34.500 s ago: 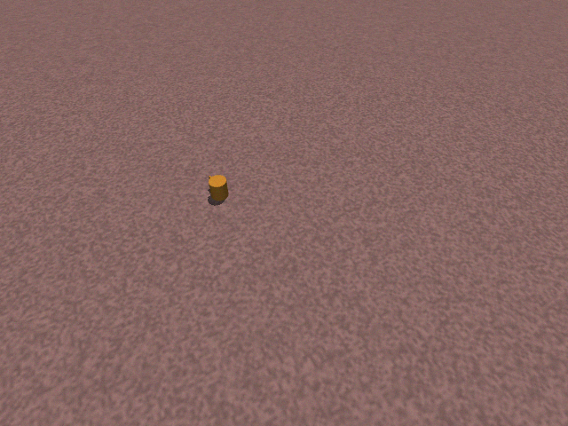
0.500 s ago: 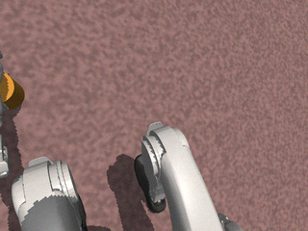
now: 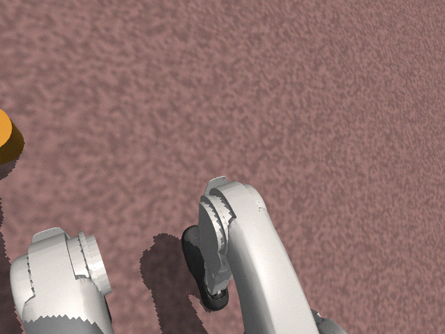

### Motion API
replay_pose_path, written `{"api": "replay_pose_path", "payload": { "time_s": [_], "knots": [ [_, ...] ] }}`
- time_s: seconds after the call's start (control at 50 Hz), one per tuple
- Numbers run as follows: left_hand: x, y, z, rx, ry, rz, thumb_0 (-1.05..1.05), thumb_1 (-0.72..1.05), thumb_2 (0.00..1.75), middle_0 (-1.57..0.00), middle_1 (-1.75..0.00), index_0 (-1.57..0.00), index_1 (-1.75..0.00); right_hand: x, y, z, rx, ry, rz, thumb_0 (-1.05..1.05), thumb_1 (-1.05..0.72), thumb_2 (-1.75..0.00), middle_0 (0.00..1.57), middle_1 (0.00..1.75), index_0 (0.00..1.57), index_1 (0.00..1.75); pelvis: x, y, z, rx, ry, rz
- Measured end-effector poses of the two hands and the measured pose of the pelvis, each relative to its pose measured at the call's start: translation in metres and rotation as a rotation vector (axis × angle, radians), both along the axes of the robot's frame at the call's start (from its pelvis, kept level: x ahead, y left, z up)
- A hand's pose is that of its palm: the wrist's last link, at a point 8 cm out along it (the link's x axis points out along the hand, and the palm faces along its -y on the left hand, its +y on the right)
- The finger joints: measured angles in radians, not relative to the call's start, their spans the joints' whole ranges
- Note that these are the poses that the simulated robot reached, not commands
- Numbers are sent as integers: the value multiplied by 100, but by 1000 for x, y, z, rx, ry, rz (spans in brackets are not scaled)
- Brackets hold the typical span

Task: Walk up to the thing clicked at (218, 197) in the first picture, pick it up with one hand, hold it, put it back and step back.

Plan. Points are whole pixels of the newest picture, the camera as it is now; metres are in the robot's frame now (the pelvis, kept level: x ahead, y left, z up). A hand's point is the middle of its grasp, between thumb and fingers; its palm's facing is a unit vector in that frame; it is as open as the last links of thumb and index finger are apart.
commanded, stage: rest palm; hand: left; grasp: from above
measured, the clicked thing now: out of the picture +0.51 +0.27 -0.26
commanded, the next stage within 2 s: close in 0.86 s
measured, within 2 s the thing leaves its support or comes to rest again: neither
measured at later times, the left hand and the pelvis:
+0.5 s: hand out of the picture +0.48 +0.26 -0.22, palm faces -0.43 -0.10 -0.89, open 13.8 cm; pelvis +0.00 +0.00 +0.00, yaw +0 degrees
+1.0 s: hand out of the picture +0.48 +0.26 -0.22, palm faces -0.43 -0.10 -0.90, open 13.6 cm; pelvis +0.00 +0.00 +0.01, yaw +0 degrees
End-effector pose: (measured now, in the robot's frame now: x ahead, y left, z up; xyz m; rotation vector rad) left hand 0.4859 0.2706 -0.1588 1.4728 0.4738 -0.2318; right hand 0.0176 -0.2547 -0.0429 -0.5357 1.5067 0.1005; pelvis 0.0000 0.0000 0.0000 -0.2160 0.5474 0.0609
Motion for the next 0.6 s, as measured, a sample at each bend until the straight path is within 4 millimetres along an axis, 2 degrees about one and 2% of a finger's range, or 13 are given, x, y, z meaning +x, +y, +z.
{"api": "replay_pose_path", "payload": {
  "time_s": [0.2, 0.6],
  "knots": [
    [4, -3, -4, 27, -15, 26, 0, -47, 93, 0, -105, -10, -105, -6, 6, -3, 44, 11, 16, 0, -91, -90, 20, 30, 20, 30, -1, 0, -1, -3, -1, -8],
    [-3, -7, 0, 19, 10, 37, 0, -48, 95, 0, -102, -10, -108, 7, 2, -7, 90, -8, 45, 0, -92, -91, 20, 30, 20, 30, 0, -4, 4, 9, -1, -6]
  ]
}}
